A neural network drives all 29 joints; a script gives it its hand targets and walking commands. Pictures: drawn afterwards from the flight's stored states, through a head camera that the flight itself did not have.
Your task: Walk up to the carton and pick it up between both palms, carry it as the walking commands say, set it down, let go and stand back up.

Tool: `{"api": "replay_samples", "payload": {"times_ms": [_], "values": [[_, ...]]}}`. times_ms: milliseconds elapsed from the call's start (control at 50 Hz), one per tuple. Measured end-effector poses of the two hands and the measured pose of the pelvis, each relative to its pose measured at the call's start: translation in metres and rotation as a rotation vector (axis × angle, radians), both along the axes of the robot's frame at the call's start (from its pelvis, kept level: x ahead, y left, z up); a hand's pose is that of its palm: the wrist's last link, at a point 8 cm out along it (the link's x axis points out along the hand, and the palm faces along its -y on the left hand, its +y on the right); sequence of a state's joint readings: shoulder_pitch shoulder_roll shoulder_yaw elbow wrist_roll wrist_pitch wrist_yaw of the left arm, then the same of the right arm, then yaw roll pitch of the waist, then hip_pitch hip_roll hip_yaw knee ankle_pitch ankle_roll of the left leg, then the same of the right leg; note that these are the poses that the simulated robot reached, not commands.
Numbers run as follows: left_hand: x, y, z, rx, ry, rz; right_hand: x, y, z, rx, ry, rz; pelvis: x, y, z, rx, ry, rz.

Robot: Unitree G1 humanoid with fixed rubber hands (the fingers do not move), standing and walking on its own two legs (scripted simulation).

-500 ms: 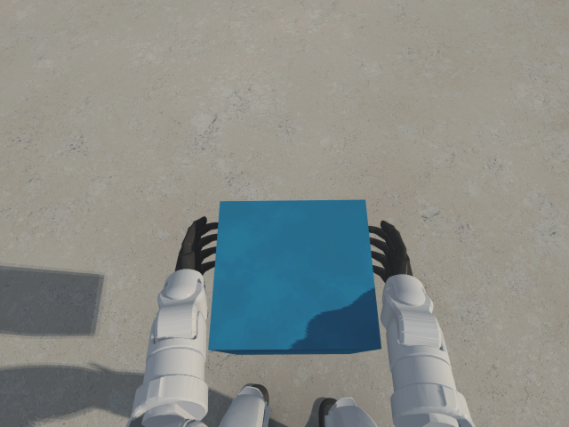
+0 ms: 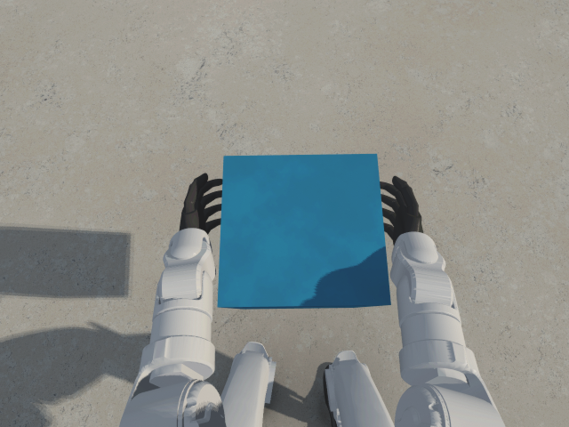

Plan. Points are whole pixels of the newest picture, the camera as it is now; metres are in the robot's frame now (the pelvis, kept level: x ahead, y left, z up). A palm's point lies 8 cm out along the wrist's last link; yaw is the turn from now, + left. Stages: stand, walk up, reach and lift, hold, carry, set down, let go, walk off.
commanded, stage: set down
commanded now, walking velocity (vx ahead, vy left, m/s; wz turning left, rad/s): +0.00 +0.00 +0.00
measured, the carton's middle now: (299, 244) +0.40 +0.01 -0.14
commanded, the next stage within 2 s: none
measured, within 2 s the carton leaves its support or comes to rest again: neither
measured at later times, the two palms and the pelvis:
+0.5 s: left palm (208, 228) +0.42 +0.17 -0.15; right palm (385, 232) +0.43 -0.13 -0.15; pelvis -0.01 -0.01 -0.07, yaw -1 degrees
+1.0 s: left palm (217, 230) +0.45 +0.17 -0.24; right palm (370, 233) +0.45 -0.13 -0.24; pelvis -0.03 +0.00 -0.15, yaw -1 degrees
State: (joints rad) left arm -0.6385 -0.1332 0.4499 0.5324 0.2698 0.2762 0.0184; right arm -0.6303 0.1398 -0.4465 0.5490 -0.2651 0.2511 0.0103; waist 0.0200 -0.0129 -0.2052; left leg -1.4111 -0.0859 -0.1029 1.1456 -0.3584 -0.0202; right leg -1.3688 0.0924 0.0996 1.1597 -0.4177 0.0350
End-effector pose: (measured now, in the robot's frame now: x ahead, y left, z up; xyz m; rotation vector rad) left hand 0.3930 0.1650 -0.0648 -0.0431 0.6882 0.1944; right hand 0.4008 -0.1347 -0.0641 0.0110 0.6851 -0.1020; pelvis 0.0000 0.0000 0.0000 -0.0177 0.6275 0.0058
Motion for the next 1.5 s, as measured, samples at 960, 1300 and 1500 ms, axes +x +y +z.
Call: {"api": "replay_samples", "payload": {"times_ms": [960, 1300, 1500], "values": [[0.051, 0.007, -0.169, 0.014, 0.0, -0.016, 0.048, 0.007, -0.17, -0.007, 0.001, -0.009, -0.031, -0.003, -0.143, -0.014, 0.159, -0.011], [0.068, 0.007, -0.231, 0.015, 0.005, -0.029, 0.063, 0.007, -0.23, -0.014, 0.006, -0.013, -0.043, -0.001, -0.189, -0.02, 0.172, -0.015], [0.077, 0.008, -0.265, 0.021, 0.013, -0.036, 0.071, 0.007, -0.265, -0.016, 0.014, -0.012, -0.045, -0.002, -0.212, -0.019, 0.178, -0.018]]}}
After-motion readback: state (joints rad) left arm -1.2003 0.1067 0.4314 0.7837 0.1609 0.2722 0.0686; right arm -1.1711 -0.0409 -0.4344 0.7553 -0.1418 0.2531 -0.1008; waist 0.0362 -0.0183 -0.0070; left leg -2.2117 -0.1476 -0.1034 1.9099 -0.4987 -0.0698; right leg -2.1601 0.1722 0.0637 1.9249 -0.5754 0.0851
